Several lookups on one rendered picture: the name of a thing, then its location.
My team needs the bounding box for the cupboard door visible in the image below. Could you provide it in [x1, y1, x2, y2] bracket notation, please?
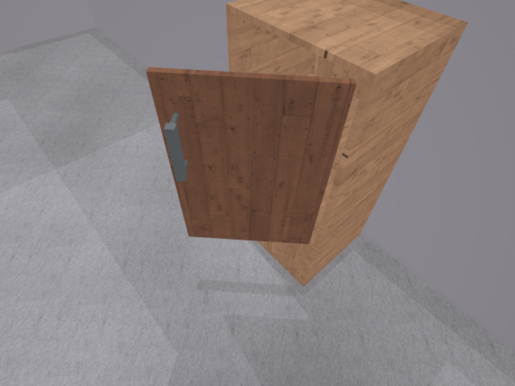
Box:
[146, 67, 356, 244]

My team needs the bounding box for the handle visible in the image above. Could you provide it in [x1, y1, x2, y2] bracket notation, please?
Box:
[163, 113, 188, 182]

